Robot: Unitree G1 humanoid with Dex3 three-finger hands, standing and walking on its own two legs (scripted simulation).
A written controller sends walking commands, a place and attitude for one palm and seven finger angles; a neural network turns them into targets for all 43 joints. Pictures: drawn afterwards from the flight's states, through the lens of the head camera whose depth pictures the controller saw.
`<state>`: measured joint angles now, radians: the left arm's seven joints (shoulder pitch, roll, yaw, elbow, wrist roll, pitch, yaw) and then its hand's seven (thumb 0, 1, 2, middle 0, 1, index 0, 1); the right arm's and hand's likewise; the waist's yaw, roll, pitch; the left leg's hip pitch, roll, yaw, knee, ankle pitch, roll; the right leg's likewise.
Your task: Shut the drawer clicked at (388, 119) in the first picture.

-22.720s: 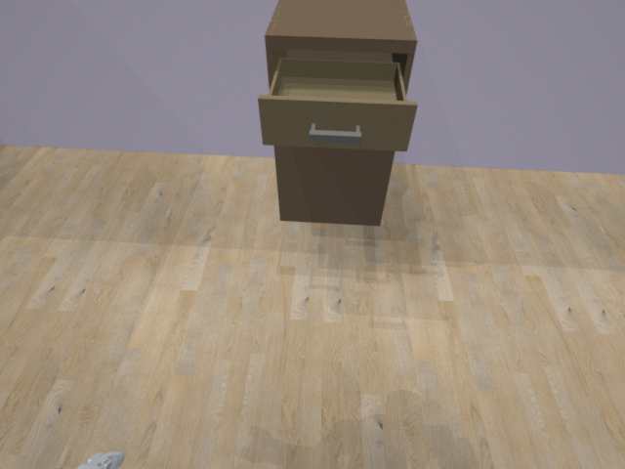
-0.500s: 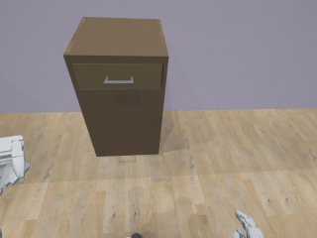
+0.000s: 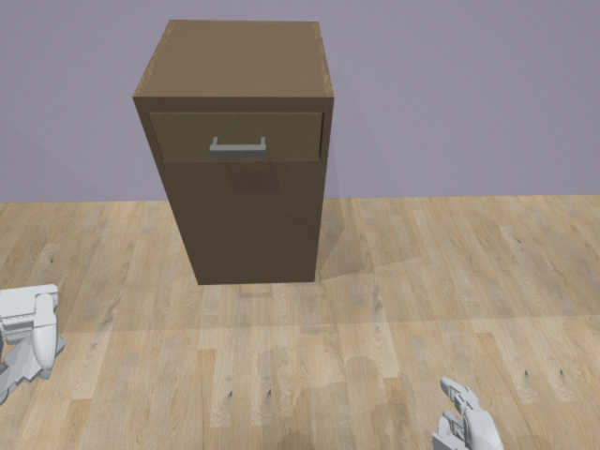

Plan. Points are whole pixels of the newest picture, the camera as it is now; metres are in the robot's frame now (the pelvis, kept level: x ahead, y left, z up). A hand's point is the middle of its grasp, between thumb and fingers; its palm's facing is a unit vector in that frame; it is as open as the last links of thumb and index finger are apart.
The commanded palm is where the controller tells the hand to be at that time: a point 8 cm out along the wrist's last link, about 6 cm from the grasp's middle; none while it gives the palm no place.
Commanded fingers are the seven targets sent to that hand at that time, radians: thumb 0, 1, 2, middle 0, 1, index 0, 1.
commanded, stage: let the arm hang, fingers relaxed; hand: left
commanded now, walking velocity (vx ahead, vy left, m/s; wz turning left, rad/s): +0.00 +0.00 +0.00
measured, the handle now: (239, 145) +0.79 +0.19 -0.08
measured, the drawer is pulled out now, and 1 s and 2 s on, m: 0.00 0.00 0.00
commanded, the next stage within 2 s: look to check the result in 1.12 s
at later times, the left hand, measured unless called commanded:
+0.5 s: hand out of the picture -0.04 +0.18 -0.17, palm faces +0.08 -0.97 -0.21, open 4.2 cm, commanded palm none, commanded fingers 0.00 0.90 0.90 -0.40 -0.52 -0.40 -0.52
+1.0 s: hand out of the picture -0.03 +0.12 -0.18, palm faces +0.10 -0.99 -0.12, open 7.3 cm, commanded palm none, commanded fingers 0.00 0.90 0.90 -0.20 -0.30 -0.20 -0.30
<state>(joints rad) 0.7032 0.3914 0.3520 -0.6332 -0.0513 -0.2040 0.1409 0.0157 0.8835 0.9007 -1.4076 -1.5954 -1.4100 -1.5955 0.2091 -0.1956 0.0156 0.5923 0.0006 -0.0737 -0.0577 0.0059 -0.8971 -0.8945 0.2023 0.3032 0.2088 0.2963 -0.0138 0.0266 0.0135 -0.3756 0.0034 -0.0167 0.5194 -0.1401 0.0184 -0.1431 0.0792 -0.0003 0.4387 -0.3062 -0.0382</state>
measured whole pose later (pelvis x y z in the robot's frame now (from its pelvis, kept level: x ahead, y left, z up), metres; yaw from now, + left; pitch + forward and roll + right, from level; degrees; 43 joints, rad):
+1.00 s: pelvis +0.01 -0.02 +0.00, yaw +2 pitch -2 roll +0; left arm 0.36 0.07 0.00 1.14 0.00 -0.01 0.04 0.00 0.90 0.90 -0.21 -0.31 -0.21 -0.31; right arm 0.34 -0.08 0.00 1.14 -0.02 0.01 -0.05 0.00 -0.90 -0.89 0.20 0.30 0.20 0.30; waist -0.01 0.00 0.03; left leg -0.27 -0.03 -0.03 0.46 -0.15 0.01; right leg -0.06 0.05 -0.03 0.44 -0.34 -0.06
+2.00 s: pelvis +0.03 -0.04 +0.00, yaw +1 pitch -2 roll +1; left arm 0.35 0.09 0.01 1.14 0.00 -0.01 0.05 0.00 0.90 0.90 -0.20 -0.30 -0.20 -0.30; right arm 0.30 -0.11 0.00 1.14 -0.01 0.01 -0.06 0.00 -0.91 -0.89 0.20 0.30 0.20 0.30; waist 0.00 0.00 0.05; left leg -0.23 -0.01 -0.03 0.46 -0.19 -0.01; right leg -0.01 0.07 -0.02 0.40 -0.35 -0.08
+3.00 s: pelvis +0.04 -0.04 +0.00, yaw +0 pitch -2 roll +1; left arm 0.34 0.12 0.02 1.14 0.00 -0.01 0.05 0.00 0.90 0.90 -0.20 -0.30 -0.20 -0.30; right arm 0.29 -0.13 0.00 1.15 -0.01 0.01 -0.06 0.00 -0.90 -0.89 0.20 0.30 0.20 0.30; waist -0.01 0.01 0.06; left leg -0.21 0.00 -0.02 0.44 -0.18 -0.02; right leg 0.01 0.08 -0.01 0.38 -0.34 -0.09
